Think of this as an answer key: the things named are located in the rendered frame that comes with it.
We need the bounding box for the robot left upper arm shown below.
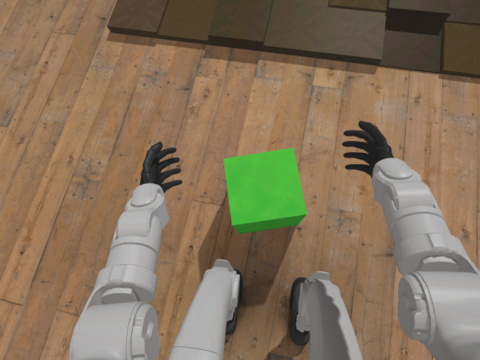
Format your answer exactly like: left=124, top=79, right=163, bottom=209
left=71, top=301, right=160, bottom=360

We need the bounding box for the robot left foot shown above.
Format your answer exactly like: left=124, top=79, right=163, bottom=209
left=226, top=269, right=243, bottom=335

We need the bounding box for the left robot forearm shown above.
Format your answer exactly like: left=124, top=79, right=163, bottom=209
left=70, top=183, right=170, bottom=360

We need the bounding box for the carton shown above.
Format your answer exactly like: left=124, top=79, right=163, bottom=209
left=223, top=148, right=307, bottom=234

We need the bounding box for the left robot shin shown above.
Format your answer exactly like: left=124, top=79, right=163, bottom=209
left=203, top=259, right=235, bottom=320

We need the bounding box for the left robot hand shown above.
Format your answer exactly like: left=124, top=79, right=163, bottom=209
left=140, top=142, right=182, bottom=193

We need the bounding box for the right robot forearm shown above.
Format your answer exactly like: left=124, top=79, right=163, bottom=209
left=372, top=157, right=480, bottom=276

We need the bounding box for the right robot hand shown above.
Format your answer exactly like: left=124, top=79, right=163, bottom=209
left=342, top=121, right=394, bottom=178

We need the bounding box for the robot right upper arm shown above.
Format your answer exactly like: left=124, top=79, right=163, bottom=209
left=397, top=271, right=480, bottom=360

